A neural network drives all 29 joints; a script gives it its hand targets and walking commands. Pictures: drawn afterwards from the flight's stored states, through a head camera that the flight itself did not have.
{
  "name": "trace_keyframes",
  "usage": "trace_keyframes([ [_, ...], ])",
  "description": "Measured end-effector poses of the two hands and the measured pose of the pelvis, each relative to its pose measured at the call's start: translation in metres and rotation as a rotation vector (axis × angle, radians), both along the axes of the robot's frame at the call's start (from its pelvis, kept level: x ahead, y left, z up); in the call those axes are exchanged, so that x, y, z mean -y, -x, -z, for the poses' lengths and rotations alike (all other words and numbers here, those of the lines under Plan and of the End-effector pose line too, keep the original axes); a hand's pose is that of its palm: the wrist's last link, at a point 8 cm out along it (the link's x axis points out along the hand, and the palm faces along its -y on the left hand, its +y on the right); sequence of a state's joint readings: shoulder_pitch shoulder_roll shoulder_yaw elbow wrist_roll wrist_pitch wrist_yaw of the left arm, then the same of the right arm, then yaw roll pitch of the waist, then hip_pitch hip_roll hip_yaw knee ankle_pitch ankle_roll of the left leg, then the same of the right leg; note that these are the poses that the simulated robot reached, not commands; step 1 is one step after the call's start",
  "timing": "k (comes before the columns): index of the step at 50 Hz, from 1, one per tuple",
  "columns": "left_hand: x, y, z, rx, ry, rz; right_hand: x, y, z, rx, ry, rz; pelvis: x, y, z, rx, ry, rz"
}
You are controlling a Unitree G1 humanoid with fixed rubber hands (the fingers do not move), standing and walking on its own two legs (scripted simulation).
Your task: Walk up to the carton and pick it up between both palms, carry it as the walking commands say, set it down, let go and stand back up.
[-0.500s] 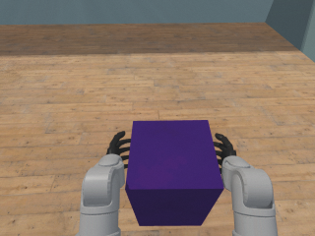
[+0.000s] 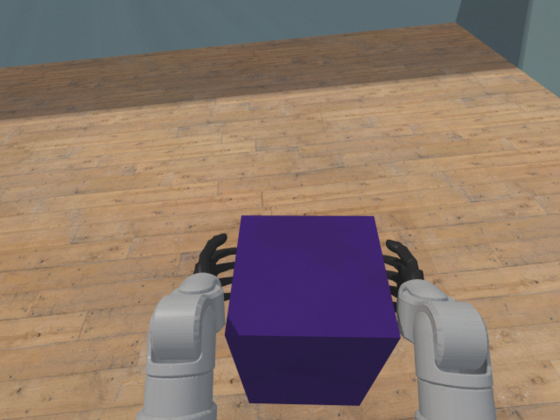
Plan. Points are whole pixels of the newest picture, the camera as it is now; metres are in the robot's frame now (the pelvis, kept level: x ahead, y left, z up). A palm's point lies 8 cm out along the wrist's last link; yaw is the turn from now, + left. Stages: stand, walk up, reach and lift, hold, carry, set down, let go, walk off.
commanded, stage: carry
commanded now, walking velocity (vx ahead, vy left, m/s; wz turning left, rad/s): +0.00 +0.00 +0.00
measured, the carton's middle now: (305, 318) +0.28 -0.01 +0.02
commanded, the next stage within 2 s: hold in 1.40 s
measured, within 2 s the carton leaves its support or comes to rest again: neither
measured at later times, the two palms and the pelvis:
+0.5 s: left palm (194, 315) +0.25 +0.12 +0.10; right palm (412, 303) +0.25 -0.14 +0.10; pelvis -0.03 -0.01 +0.01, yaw +1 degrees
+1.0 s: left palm (171, 305) +0.27 +0.15 +0.10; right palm (379, 290) +0.27 -0.11 +0.09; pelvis -0.01 +0.01 +0.00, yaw +1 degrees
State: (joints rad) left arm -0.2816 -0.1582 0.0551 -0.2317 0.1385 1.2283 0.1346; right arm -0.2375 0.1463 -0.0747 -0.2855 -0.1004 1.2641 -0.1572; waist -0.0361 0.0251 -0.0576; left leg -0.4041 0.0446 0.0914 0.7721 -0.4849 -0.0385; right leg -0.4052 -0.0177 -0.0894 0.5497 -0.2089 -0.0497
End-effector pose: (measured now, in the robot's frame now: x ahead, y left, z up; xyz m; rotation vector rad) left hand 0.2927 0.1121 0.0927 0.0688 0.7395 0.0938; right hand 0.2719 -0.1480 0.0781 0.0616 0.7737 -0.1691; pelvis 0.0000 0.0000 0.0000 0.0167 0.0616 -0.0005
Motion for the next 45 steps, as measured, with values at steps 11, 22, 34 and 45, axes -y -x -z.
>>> trace_keyframes([
  [11, -0.005, 0.036, -0.007, 0.018, 0.032, -0.079, -0.004, 0.012, -0.018, 0.019, 0.046, -0.089, 0.019, 0.017, -0.003, 0.027, 0.003, -0.009],
  [22, -0.005, 0.044, -0.01, 0.008, 0.023, -0.073, -0.004, 0.022, -0.019, 0.01, 0.04, -0.086, 0.018, 0.025, -0.005, 0.024, 0.01, -0.02],
  [34, -0.023, 0.04, -0.008, 0.007, 0.029, -0.083, -0.022, 0.015, -0.019, 0.011, 0.044, -0.094, 0.003, 0.022, -0.005, 0.01, 0.012, -0.024],
  [45, -0.039, 0.03, -0.005, 0.009, 0.038, -0.096, -0.038, 0.003, -0.017, 0.014, 0.047, -0.101, -0.01, 0.013, -0.004, 0.005, 0.011, -0.024],
])
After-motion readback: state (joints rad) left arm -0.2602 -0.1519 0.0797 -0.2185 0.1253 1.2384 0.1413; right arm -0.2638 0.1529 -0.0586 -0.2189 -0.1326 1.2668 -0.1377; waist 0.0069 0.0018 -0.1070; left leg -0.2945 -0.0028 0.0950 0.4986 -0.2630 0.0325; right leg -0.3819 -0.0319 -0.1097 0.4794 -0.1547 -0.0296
